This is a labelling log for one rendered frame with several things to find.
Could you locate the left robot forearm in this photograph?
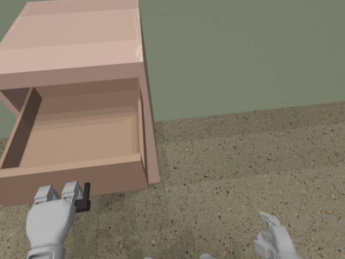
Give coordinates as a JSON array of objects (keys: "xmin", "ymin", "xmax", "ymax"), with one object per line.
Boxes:
[{"xmin": 27, "ymin": 244, "xmax": 65, "ymax": 259}]

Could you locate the drawer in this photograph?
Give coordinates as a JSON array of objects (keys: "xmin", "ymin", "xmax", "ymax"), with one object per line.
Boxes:
[{"xmin": 0, "ymin": 77, "xmax": 148, "ymax": 207}]

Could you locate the handle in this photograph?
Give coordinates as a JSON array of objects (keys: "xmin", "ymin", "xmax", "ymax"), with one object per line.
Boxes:
[{"xmin": 74, "ymin": 182, "xmax": 91, "ymax": 213}]

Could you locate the right robot hand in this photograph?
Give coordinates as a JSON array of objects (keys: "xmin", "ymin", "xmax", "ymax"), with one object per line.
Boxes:
[{"xmin": 254, "ymin": 211, "xmax": 296, "ymax": 259}]

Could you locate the cabinet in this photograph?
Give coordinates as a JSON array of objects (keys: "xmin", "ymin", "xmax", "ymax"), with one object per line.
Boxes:
[{"xmin": 0, "ymin": 0, "xmax": 160, "ymax": 184}]

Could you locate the left robot hand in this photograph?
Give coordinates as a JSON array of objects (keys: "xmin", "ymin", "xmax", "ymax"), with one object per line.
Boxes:
[{"xmin": 26, "ymin": 181, "xmax": 84, "ymax": 249}]

